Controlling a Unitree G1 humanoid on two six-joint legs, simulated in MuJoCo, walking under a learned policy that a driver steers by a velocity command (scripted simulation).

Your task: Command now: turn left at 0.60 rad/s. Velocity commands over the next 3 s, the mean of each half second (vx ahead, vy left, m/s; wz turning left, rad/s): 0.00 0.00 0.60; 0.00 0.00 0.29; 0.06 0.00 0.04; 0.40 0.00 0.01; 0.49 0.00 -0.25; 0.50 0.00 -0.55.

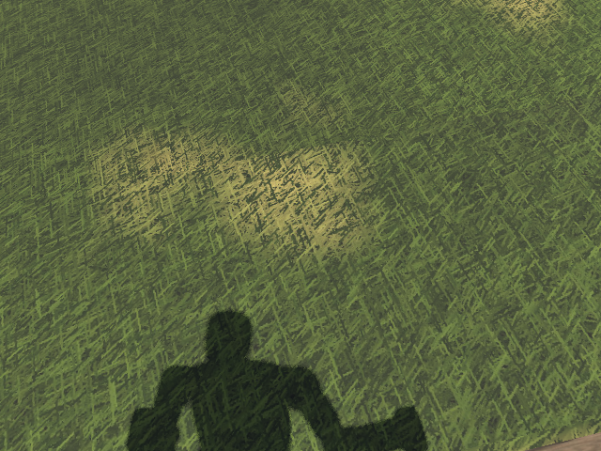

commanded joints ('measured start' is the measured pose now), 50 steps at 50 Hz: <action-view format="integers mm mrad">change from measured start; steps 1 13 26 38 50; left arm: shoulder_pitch -3 -88 -61 -11 72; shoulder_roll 201 175 140 168 117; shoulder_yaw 47 39 35 25 -5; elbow -61 -134 -144 -170 -129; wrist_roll -2 -15 -11 18 -1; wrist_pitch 0 -10 -11 -40 -28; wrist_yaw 7 -22 -21 -36 -45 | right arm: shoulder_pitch -80 89 -27 -24 9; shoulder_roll -36 -191 -146 -140 -83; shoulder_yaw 4 -37 -15 -9 20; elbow -124 -143 -159 -144 -79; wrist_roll -3 -47 -20 -25 -33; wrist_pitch -17 -60 -46 -47 -34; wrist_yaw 10 31 -5 -6 -6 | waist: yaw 41 -70 -22 -14 18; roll -212 127 104 -228 -89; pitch -105 -197 -127 -99 -159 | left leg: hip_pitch -61 539 365 76 524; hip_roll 53 376 189 -43 115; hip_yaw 38 -394 -345 -104 -84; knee -128 -719 -724 -103 -703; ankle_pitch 10 750 344 -219 516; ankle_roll -12 442 323 36 72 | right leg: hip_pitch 196 -465 -291 35 -29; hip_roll -252 -7 47 -319 -98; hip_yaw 137 94 137 480 192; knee -102 831 402 -104 41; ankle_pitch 388 -424 -131 339 233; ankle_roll -217 74 88 -284 -53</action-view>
